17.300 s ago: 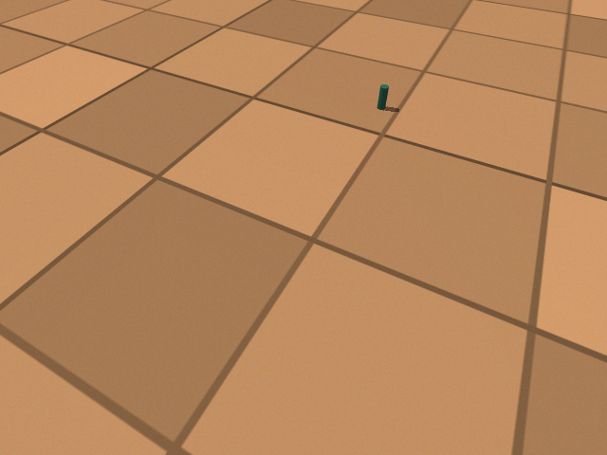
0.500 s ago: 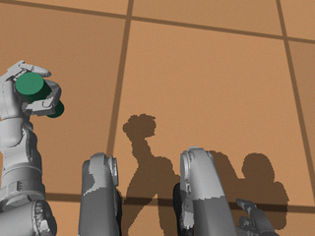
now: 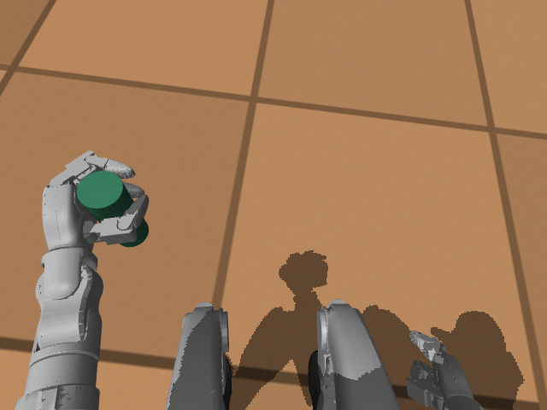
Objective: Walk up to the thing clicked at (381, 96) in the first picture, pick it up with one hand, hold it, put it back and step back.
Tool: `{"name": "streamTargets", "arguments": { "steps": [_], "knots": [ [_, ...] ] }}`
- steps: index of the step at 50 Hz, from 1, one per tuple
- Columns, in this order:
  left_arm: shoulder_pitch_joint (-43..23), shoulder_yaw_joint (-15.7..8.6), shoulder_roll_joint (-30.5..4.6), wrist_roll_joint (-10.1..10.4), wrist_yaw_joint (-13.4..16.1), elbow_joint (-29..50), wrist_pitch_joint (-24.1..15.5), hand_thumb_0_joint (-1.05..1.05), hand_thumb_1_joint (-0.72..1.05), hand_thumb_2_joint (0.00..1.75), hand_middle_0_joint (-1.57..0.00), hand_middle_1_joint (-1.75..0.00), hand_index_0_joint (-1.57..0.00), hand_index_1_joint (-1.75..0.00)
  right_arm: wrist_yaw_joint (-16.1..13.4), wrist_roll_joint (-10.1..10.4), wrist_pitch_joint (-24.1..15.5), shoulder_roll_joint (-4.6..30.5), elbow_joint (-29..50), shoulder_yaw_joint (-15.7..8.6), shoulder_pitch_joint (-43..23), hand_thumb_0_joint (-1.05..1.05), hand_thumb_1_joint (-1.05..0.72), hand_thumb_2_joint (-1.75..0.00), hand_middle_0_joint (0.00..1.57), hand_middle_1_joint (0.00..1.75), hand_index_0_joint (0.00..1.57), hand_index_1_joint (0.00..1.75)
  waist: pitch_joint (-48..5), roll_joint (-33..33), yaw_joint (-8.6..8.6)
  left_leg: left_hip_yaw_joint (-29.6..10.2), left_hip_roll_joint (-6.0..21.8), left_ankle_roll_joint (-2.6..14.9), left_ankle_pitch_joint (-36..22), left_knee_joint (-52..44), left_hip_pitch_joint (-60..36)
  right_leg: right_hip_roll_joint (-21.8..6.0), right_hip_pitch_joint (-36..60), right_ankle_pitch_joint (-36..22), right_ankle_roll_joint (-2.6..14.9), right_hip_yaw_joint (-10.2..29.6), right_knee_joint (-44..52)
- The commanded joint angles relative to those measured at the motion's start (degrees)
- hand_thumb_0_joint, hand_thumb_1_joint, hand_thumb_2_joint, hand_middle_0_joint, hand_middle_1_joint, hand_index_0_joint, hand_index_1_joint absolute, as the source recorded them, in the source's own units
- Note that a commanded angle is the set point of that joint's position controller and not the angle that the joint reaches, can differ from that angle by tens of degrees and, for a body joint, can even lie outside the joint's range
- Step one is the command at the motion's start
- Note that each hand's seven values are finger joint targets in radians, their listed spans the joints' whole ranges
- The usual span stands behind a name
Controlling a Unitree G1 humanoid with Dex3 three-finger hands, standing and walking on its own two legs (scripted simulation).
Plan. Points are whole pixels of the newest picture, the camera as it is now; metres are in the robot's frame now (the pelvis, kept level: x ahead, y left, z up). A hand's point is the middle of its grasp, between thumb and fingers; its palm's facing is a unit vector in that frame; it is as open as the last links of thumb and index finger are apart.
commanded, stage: lift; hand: left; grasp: from the side
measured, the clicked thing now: (118, 213) +0.39 +0.23 -0.02
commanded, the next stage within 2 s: hold in 1.20 s
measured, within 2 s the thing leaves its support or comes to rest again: neither
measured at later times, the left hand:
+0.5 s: hand (84, 165) +0.38 +0.20 +0.14, palm faces +0.20 -0.98 -0.06, open 6.9 cm
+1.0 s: hand (75, 130) +0.38 +0.18 +0.19, palm faces +0.21 -0.98 -0.04, open 6.9 cm
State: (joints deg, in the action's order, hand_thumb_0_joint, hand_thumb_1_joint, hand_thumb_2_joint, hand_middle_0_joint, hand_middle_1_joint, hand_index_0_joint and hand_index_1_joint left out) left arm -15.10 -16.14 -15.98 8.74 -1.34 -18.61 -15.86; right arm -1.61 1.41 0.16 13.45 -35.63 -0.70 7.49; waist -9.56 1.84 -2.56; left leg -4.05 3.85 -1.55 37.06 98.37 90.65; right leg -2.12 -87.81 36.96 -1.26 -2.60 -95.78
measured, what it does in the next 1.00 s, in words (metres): rises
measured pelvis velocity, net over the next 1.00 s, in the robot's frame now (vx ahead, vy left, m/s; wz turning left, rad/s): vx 0.05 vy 0.00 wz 0.04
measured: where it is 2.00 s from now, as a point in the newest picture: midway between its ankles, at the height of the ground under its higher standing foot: outside the picture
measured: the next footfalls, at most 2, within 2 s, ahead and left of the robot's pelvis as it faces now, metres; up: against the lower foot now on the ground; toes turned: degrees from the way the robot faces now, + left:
none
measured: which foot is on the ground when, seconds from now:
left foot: down 0.00-1.00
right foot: down 0.00-1.00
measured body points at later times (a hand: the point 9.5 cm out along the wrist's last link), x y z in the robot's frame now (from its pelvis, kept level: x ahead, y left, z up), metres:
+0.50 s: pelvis +0.03 +0.00 +0.12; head +0.13 +0.02 +0.56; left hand +0.36 +0.25 +0.15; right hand +0.17 -0.24 +0.00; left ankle +0.06 +0.13 -0.51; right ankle +0.06 -0.14 -0.51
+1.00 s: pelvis +0.05 +0.00 +0.16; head +0.12 +0.00 +0.60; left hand +0.36 +0.23 +0.20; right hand +0.18 -0.24 +0.04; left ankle +0.06 +0.13 -0.51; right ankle +0.06 -0.14 -0.51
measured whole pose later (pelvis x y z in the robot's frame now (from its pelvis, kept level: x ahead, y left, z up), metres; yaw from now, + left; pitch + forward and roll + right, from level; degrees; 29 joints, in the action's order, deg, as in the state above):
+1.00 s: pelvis +0.05 +0.00 +0.16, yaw +2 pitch +12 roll -2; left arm -7.3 -8.2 -10.3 7.4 2.7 -22.6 -19.2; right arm -2.3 -0.2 -0.1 11.7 -37.5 0.3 12.5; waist -4.0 1.1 -1.6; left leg -1.2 3.9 -1.9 27.0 58.7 43.6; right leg -1.9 -41.5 26.9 -1.0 -2.9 -56.7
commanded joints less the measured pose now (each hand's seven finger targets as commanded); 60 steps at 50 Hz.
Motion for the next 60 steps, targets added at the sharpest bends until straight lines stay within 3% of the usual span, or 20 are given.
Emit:
{"name": "streamTargets", "arguments": {
  "steps": [1,5,10,13,16,18,25,26,28,32,34,35,37,41,45,50,52,54,56,60],
  "knots": [
    [-10.6,-1.9,-9.4,1.5,2.0,17.4,-4.9,0.0,0.35,1.22,-1.24,-1.37,-1.27,-1.35,-1.5,0.0,-2.5,8.3,5.3,-2.9,5.1,0.0,-0.9,-0.89,0.2,0.3,0.2,0.3,-30.6,4.7,-0.61,-0.2,-2.2,2.15,-14.0,-19.1,-31.3,2.3,21.4,-15.5,2.47,-0.1,17.9],
    [-12.5,-1.3,-9.9,0.9,2.8,20.3,-5.4,0.0,0.35,1.21,-1.24,-1.36,-1.27,-1.34,-1.9,-0.1,-3.0,7.7,5.3,-2.6,5.0,0.0,-0.9,-0.89,0.2,0.3,0.2,0.3,-28.7,4.3,-0.44,0.5,-2.4,2.21,-15.0,-23.0,-35.1,2.4,27.4,-17.1,2.35,0.3,22.5],
    [-9.4,2.1,-5.6,0.4,2.7,14.1,-5.4,0.0,0.36,1.21,-1.24,-1.35,-1.27,-1.33,-1.9,-0.5,-3.6,7.2,4.7,-2.3,6.2,0.0,-0.9,-0.89,0.2,0.3,0.2,0.3,-23.7,3.0,-0.96,0.5,-2.1,1.99,-19.8,-27.8,-40.2,2.4,31.6,-21.0,2.34,-0.3,27.1],
    [-11.3,0.1,-9.0,-0.5,2.7,15.6,-6.5,0.0,0.35,1.18,-1.23,-1.33,-1.26,-1.31,-1.6,-0.8,-3.4,7.6,4.6,-2.6,6.3,0.0,-0.9,-0.89,0.2,0.3,0.2,0.3,-23.5,5.5,0.88,0.4,-1.9,1.47,-21.4,-31.0,-44.7,2.3,33.5,-21.3,2.59,-0.3,29.0],
    [-11.2,3.2,-5.2,0.1,2.5,15.5,-7.0,0.0,0.35,1.2,-1.24,-1.33,-1.26,-1.32,-1.2,-0.9,-3.7,7.2,5.0,-2.3,6.2,0.0,-0.9,-0.89,0.2,0.3,0.2,0.3,-22.3,4.7,0.06,0.6,-2.1,1.42,-21.3,-33.5,-47.0,2.4,36.6,-21.9,2.5,-0.7,31.5],
    [-10.1,2.2,-6.2,-0.2,2.7,13.0,-7.1,0.0,0.36,1.18,-1.24,-1.32,-1.26,-1.31,-1.2,-0.9,-3.6,7.2,4.5,-2.3,6.3,0.0,-0.9,-0.89,0.2,0.3,0.2,0.3,-21.0,3.8,0.25,0.8,-2.0,1.48,-21.1,-34.8,-47.7,2.4,37.8,-21.8,2.47,-0.6,32.9],
    [-9.8,3.5,-4.7,-0.5,3.4,12.8,-8.5,0.0,0.38,1.18,-1.22,-1.3,-1.24,-1.29,-1.0,-1.4,-3.6,6.6,5.2,-1.9,5.4,0.0,-0.9,-0.9,0.2,0.3,0.2,0.3,-18.0,3.0,0.06,1.6,-2.5,1.59,-17.7,-40.0,-50.1,2.4,43.0,-19.9,2.04,-0.6,38.3],
    [-8.3,4.2,-3.2,-0.3,3.5,12.2,-8.6,0.0,0.4,1.18,-1.23,-1.3,-1.24,-1.29,-1.0,-1.4,-3.6,6.3,5.3,-1.7,5.6,0.0,-0.9,-0.9,0.2,0.3,0.2,0.3,-17.6,1.9,0.15,1.4,-2.5,1.58,-17.9,-40.8,-50.1,2.4,44.0,-20.3,2.04,-0.8,38.6],
    [-11.9,3.5,-5.5,-0.6,3.9,15.9,-9.3,0.0,0.37,1.18,-1.22,-1.3,-1.24,-1.29,-1.3,-1.4,-3.5,6.8,5.1,-2.1,5.5,0.0,-0.91,-0.9,0.2,0.3,0.2,0.3,-18.8,3.3,0.19,2.0,-2.6,1.52,-18.9,-41.3,-52.6,2.3,45.4,-21.2,1.96,-0.3,39.7],
    [-7.9,4.9,-2.4,-0.3,3.8,11.4,-8.7,0.0,0.37,1.18,-1.22,-1.3,-1.24,-1.29,-1.4,-1.5,-3.4,6.2,5.0,-1.6,5.6,0.0,-0.91,-0.9,0.2,0.3,0.2,0.3,-15.5,0.9,0.16,2.2,-2.6,1.66,-20.2,-43.3,-53.1,2.4,47.9,-22.8,1.78,-0.4,41.8],
    [-10.1,4.2,-3.8,-0.4,4.2,14.7,-9.3,0.0,0.38,1.18,-1.21,-1.29,-1.23,-1.29,-1.4,-1.7,-3.1,6.5,4.8,-1.8,6.0,0.0,-0.9,-0.9,0.2,0.3,0.2,0.3,-18.5,3.2,0.66,1.8,-2.4,1.15,-22.7,-44.0,-56.8,2.5,48.7,-24.3,2.07,-0.7,41.7],
    [-9.9,3.9,-4.6,-0.7,4.3,14.6,-9.3,0.0,0.39,1.19,-1.22,-1.3,-1.23,-1.29,-1.6,-1.6,-3.0,6.5,4.7,-1.9,6.1,0.0,-0.9,-0.9,0.2,0.3,0.2,0.3,-17.6,2.9,0.65,1.9,-2.4,1.18,-22.3,-44.6,-57.1,2.6,49.1,-24.0,2.04,-0.7,42.3],
    [-7.4,5.3,-2.3,-0.5,4.0,11.1,-8.9,0.0,0.39,1.2,-1.22,-1.3,-1.23,-1.29,-1.6,-1.7,-2.8,6.1,4.7,-1.6,6.0,0.0,-0.9,-0.9,0.2,0.3,0.2,0.3,-14.6,1.0,0.05,2.4,-2.6,1.38,-22.0,-45.3,-56.1,2.6,50.0,-24.1,1.84,-0.6,43.6],
    [-9.5,4.0,-3.2,-0.1,4.4,13.2,-9.3,0.0,0.38,1.19,-1.2,-1.29,-1.22,-1.28,-1.6,-1.7,-2.7,5.9,4.7,-1.7,5.9,0.0,-0.9,-0.9,0.2,0.3,0.2,0.3,-14.7,0.8,0.74,2.7,-2.7,1.45,-22.0,-46.8,-56.4,2.4,53.1,-24.5,1.56,-0.4,45.3],
    [-8.6,5.5,-1.8,-0.3,4.2,12.2,-9.2,0.0,0.37,1.18,-1.19,-1.28,-1.21,-1.27,-1.5,-1.8,-2.5,5.8,4.5,-1.7,6.0,0.0,-0.9,-0.9,0.2,0.3,0.2,0.3,-15.1,0.4,0.16,3.2,-2.7,1.44,-24.3,-47.4,-58.4,2.4,55.0,-27.2,1.4,0.0,46.2],
    [-11.1,4.2,-3.7,-0.3,4.2,14.9,-9.9,0.0,0.37,1.2,-1.21,-1.3,-1.22,-1.3,-1.6,-1.9,-2.2,5.9,4.4,-2.0,5.8,0.0,-0.9,-0.9,0.2,0.3,0.2,0.3,-14.8,1.5,0.63,3.5,-2.8,1.42,-25.8,-48.5,-60.3,2.4,56.9,-28.7,1.39,0.2,47.3],
    [-7.7,5.4,-1.3,0.1,3.9,11.8,-9.2,0.0,0.4,1.19,-1.2,-1.28,-1.21,-1.28,-1.5,-1.9,-2.0,5.5,4.8,-1.6,5.7,0.0,-0.9,-0.9,0.2,0.3,0.2,0.3,-14.1,-0.1,0.39,3.5,-2.9,1.53,-26.5,-48.8,-60.0,2.5,58.2,-29.7,1.19,0.1,48.1],
    [-8.0,4.9,-1.4,0.0,4.1,10.3,-9.4,0.0,0.37,1.21,-1.21,-1.3,-1.22,-1.3,-1.4,-1.9,-2.1,5.7,4.9,-1.7,5.1,0.0,-0.9,-0.9,0.2,0.3,0.2,0.3,-12.1,-1.1,0.23,3.8,-2.9,1.66,-25.0,-49.4,-59.6,2.5,58.1,-28.6,1.0,0.3,48.9],
    [-9.9,4.0,-3.3,-0.3,4.1,13.0,-10.0,0.0,0.37,1.2,-1.21,-1.3,-1.22,-1.3,-1.5,-2.0,-1.8,5.9,4.6,-1.9,5.2,0.0,-0.91,-0.9,0.2,0.3,0.2,0.3,-15.1,1.6,0.88,3.9,-3.0,1.38,-27.4,-49.6,-61.9,2.3,59.5,-30.5,1.21,0.5,48.8],
    [-9.1,5.1,-1.9,-0.2,3.9,11.7,-10.0,0.0,0.4,1.22,-1.23,-1.31,-1.24,-1.31,-1.5,-1.9,-1.7,5.6,4.5,-1.7,5.1,0.0,-0.9,-0.9,0.2,0.3,0.2,0.3,-12.1,0.5,0.44,4.0,-3.0,1.46,-26.9,-50.7,-62.2,2.4,60.0,-30.3,1.06,0.3,49.9]
  ]
}}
